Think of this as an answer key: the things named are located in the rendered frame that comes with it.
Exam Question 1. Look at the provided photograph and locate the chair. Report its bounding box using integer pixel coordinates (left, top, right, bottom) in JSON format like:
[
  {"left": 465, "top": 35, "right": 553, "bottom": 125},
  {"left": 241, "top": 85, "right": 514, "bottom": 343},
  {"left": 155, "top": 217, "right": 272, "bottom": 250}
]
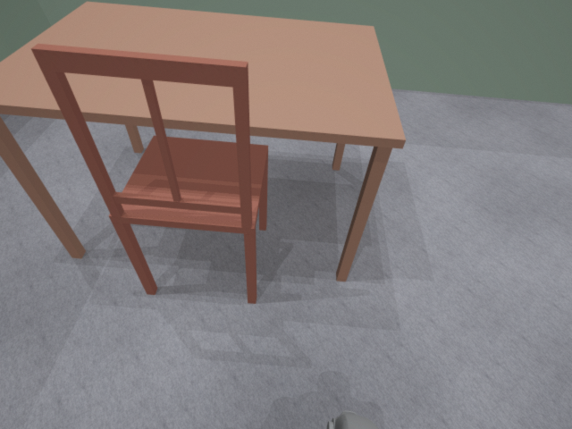
[{"left": 31, "top": 44, "right": 268, "bottom": 304}]

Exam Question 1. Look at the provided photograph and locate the table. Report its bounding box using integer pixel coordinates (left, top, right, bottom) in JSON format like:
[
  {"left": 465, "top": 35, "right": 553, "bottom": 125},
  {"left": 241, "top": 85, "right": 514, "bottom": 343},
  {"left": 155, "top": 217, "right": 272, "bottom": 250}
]
[{"left": 0, "top": 2, "right": 406, "bottom": 282}]

